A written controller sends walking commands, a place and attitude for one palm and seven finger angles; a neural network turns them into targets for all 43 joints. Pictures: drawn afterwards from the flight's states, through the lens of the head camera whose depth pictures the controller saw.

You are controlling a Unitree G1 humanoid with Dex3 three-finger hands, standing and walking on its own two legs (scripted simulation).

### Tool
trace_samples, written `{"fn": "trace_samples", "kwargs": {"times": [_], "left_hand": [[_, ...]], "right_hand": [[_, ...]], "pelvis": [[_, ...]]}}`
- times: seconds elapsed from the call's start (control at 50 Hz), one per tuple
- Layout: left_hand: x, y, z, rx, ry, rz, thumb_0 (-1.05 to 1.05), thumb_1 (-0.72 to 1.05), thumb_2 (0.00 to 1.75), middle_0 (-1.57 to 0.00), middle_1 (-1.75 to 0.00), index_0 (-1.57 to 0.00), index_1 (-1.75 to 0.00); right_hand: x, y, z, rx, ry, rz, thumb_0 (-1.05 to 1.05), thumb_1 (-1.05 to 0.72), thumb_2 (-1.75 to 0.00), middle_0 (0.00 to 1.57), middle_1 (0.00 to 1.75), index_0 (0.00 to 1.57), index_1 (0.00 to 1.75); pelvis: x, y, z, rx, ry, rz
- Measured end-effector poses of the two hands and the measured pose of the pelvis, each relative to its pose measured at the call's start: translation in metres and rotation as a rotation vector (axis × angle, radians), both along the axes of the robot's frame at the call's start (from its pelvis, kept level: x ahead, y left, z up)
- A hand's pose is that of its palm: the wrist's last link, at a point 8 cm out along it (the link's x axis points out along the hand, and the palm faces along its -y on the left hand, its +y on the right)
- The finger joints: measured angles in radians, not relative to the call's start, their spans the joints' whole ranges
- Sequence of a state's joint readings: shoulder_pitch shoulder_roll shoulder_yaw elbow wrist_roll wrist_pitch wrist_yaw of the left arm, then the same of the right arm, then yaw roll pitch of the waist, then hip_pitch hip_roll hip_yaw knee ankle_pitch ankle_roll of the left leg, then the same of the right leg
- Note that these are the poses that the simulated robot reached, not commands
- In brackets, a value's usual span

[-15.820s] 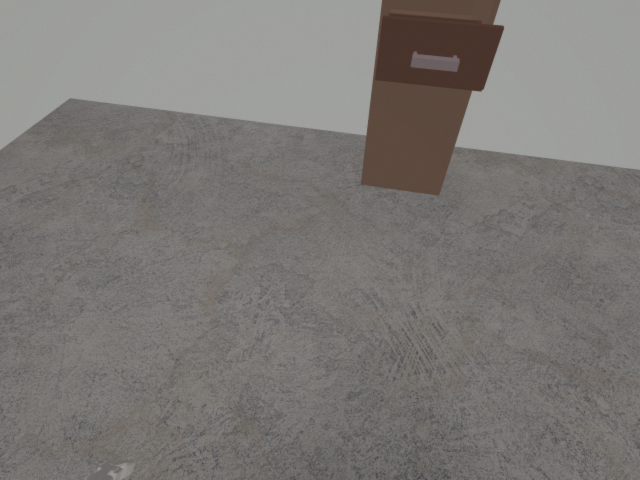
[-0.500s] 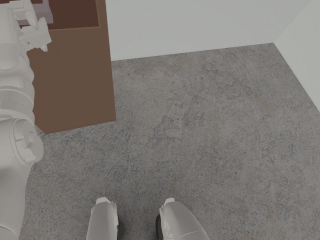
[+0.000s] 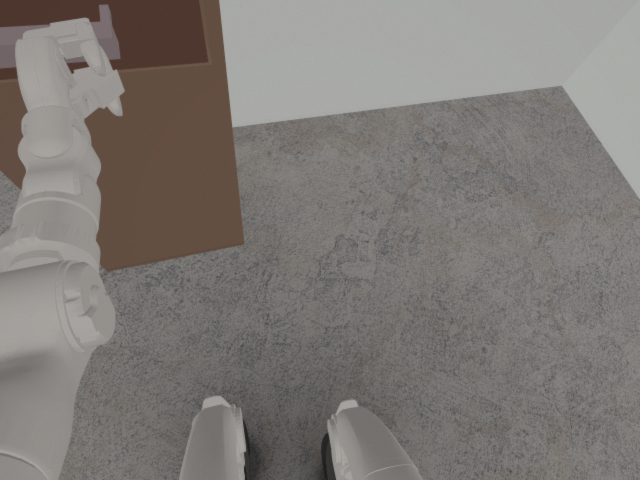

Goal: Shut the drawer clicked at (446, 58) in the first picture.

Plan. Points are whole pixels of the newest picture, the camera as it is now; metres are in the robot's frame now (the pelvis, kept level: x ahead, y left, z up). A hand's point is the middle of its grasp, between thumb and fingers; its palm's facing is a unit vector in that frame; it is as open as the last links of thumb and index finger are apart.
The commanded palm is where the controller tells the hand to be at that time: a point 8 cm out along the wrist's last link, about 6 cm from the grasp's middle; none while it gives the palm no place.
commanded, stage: pull the fist back off the drawer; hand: left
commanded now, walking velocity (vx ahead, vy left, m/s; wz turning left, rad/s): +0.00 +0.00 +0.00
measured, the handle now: (50, 30) +0.64 +0.25 +0.09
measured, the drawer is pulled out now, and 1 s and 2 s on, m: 0.00 0.00 0.00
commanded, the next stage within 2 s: draw the hand back to the body in 0.14 s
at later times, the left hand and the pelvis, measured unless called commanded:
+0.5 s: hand (73, 111) +0.48 +0.19 +0.13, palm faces +0.16 -0.99 -0.02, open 3.2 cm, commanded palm +0.44 +0.23 +0.14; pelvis +0.06 -0.01 +0.04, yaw +1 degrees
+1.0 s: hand out of the picture +0.33 +0.21 +0.19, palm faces +0.29 -0.93 -0.24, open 3.2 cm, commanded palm +0.28 +0.25 +0.21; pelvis +0.04 -0.02 +0.09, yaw +3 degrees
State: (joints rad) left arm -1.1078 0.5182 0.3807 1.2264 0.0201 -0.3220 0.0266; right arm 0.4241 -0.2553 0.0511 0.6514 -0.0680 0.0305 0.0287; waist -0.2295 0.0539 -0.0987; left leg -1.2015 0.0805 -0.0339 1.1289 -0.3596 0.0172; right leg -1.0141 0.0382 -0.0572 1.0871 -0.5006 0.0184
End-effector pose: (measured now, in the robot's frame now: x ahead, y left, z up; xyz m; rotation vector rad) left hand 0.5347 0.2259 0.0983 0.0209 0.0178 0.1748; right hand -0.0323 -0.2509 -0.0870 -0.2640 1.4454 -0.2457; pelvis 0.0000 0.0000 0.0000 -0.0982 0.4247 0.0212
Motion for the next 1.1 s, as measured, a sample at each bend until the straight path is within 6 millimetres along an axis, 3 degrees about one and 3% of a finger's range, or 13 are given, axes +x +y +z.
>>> {"fn": "trace_samples", "kwargs": {"times": [0.34,0.52,0.64,0.74,0.9,1.1], "left_hand": [[-0.021,0.011,0.009,-0.001,-0.037,0.021,0.02,0.89,0.90,-1.40,-1.60,-1.40,-1.60],[-0.089,0.017,0.036,0.003,-0.047,-0.014,0.01,0.90,0.90,-1.40,-1.60,-1.40,-1.60],[-0.130,0.022,0.052,0.013,-0.062,0.005,0.01,0.90,0.90,-1.40,-1.60,-1.40,-1.60],[-0.162,0.016,0.074,0.026,-0.114,-0.031,0.01,0.90,0.90,-1.40,-1.60,-1.40,-1.60],[-0.213,0.021,0.092,0.186,-0.026,0.057,0.01,0.89,0.90,-1.40,-1.60,-1.40,-1.60],[-0.269,0.032,0.123,0.260,-0.053,0.159,0.01,0.89,0.90,-1.40,-1.60,-1.40,-1.60]], "right_hand": [[0.071,-0.015,0.010,0.037,-0.075,-0.007,0.00,-0.90,-0.90,0.21,0.30,0.20,0.30],[0.142,-0.017,0.028,0.076,-0.254,0.028,0.00,-0.90,-0.90,0.20,0.30,0.20,0.30],[0.199,-0.014,0.046,0.076,-0.437,0.109,0.00,-0.90,-0.90,0.20,0.30,0.20,0.30],[0.234,-0.006,0.061,0.094,-0.572,0.163,0.00,-0.90,-0.90,0.20,0.30,0.20,0.30],[0.258,0.011,0.089,0.110,-0.678,0.192,0.00,-0.90,-0.90,0.20,0.30,0.20,0.30],[0.264,0.020,0.106,0.103,-0.713,0.241,0.01,-0.90,-0.90,0.20,0.30,0.20,0.30]], "pelvis": [[0.041,-0.011,0.022,0.034,-0.055,-0.012],[0.061,-0.013,0.047,0.053,-0.157,-0.002],[0.059,-0.015,0.055,0.062,-0.225,0.023],[0.053,-0.016,0.060,0.071,-0.275,0.033],[0.044,-0.020,0.077,0.095,-0.369,0.023],[0.044,-0.019,0.093,0.100,-0.449,0.026]]}}
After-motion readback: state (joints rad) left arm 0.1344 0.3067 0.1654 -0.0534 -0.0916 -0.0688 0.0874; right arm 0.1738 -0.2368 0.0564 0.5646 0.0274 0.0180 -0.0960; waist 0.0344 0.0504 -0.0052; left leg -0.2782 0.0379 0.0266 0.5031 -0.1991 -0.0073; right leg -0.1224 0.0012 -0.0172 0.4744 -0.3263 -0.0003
